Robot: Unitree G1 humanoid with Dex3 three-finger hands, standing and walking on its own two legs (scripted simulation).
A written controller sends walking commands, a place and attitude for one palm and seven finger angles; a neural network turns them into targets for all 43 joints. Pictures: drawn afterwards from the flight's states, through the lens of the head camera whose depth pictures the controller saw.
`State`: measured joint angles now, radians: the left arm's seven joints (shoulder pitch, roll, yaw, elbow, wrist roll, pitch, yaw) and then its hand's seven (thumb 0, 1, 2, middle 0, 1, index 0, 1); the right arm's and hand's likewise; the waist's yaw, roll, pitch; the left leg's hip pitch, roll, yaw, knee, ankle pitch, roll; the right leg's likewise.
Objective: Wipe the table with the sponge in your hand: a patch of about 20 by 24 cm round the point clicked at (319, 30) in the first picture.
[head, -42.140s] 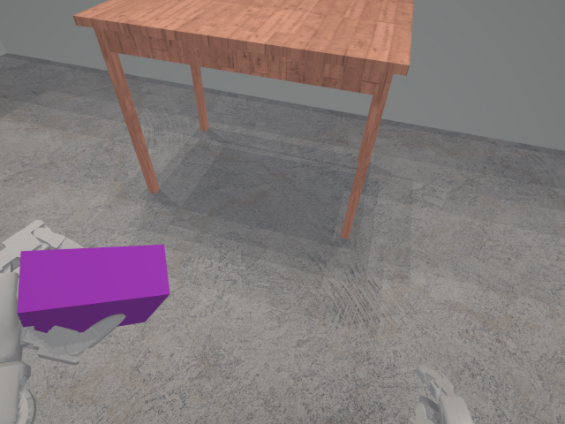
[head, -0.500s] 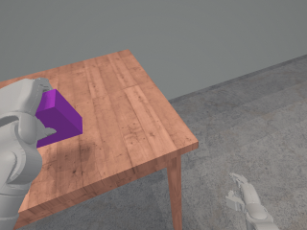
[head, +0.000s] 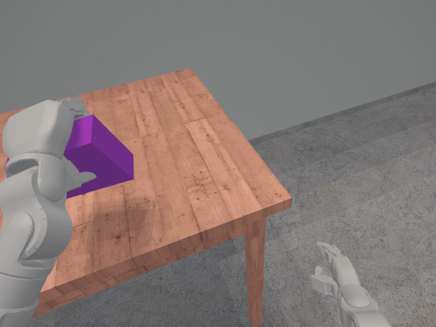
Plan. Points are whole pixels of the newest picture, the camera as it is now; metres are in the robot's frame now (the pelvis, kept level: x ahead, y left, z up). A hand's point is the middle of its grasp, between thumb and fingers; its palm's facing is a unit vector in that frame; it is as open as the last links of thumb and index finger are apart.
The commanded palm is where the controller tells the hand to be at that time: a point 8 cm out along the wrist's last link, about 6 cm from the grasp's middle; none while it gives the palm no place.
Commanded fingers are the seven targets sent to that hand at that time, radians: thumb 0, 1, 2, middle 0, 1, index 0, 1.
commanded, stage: bring the sponge back beside the body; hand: left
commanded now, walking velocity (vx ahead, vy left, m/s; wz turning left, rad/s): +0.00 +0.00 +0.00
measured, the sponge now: (85, 166) +0.28 +0.28 +0.20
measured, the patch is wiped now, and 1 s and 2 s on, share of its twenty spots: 0.95 0.95 0.95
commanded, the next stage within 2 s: step back with the hand held close in 1.34 s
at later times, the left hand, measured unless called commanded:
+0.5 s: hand (45, 159) +0.23 +0.28 +0.26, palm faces +0.43 -0.10 -0.90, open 9.3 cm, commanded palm +0.17 +0.28 +0.31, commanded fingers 0.00 0.10 1.30 -1.20 -1.60 -1.20 -1.60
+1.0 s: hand (41, 180) +0.20 +0.27 +0.25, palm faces +0.44 -0.16 -0.88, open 9.3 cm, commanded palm +0.14 +0.27 +0.31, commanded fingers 0.00 0.10 1.30 -1.20 -1.60 -1.20 -1.60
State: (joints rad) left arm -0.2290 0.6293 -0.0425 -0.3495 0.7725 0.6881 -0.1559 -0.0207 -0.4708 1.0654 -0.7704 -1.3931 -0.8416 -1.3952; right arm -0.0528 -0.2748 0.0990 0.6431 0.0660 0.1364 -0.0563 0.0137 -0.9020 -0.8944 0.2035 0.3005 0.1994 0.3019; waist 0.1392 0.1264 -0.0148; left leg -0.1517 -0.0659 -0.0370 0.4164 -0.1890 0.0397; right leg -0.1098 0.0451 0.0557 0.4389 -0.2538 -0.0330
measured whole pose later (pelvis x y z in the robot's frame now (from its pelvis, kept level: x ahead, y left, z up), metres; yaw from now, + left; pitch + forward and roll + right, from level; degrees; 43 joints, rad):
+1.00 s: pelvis -0.01 -0.01 +0.00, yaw -1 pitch -6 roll +0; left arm 0.04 0.63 0.09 -0.57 0.68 0.72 -0.09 -0.02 -0.47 1.07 -0.77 -1.40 -0.84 -1.40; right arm -0.04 -0.27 0.10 0.60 0.07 0.15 -0.05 0.01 -0.90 -0.89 0.20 0.30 0.20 0.30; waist 0.14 0.14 -0.03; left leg -0.14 -0.04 -0.02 0.44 -0.19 0.03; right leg -0.10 0.07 0.07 0.45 -0.24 -0.04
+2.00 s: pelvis -0.05 +0.01 -0.01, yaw -3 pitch +2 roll -2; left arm 0.24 0.49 0.50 -0.65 -0.08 -0.09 0.15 -0.02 -0.47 1.07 -0.78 -1.40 -0.84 -1.41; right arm 0.19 -0.23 0.00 0.64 0.03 0.11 -0.05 0.01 -0.90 -0.89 0.20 0.30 0.20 0.30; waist -0.06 0.05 -0.04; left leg -0.43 -0.01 -0.01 0.61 -0.19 0.03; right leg -0.30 0.07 0.04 0.52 -0.26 -0.01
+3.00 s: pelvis -0.38 +0.08 -0.01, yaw -2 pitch +0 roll -1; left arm 0.16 0.42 0.43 -0.66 -0.08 -0.10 0.11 -0.02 -0.48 1.07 -0.78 -1.40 -0.84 -1.41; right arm 0.22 -0.18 0.04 0.69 0.02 0.01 -0.02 0.01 -0.90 -0.89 0.21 0.30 0.20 0.30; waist -0.01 0.03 -0.10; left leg -0.67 0.00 -0.03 1.15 -0.32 -0.03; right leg -0.20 0.06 -0.03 0.53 -0.33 -0.07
